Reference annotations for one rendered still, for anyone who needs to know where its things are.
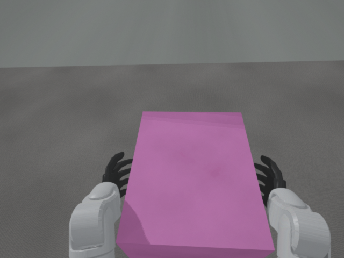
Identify carton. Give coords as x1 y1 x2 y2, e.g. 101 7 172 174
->
116 111 275 258

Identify robot right forearm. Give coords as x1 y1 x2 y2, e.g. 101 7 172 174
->
267 188 331 258

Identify robot left forearm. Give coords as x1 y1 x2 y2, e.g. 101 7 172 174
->
69 182 121 258

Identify robot left hand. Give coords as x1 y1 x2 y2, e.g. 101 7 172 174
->
102 152 133 198

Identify robot right hand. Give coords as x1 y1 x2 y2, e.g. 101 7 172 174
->
254 155 286 208

